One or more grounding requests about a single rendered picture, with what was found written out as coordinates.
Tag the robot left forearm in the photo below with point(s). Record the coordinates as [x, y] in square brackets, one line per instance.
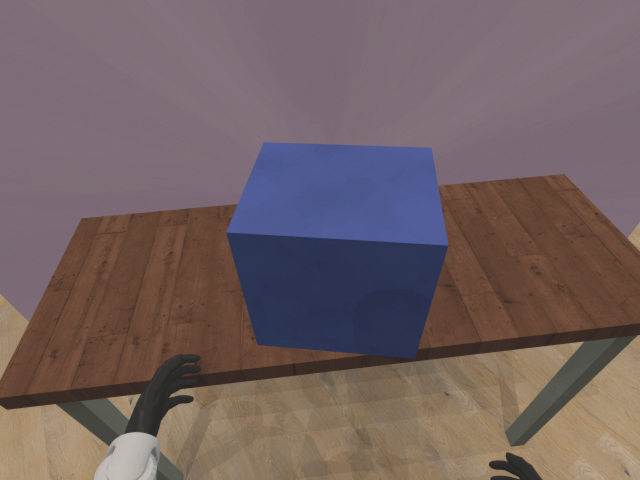
[131, 456]

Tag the robot left hand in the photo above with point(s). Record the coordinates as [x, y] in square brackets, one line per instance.
[154, 401]

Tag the robot right hand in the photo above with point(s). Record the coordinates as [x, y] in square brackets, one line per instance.
[517, 466]

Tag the carton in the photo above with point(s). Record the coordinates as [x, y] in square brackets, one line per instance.
[340, 247]

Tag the table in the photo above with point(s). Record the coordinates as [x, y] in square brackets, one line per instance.
[531, 262]

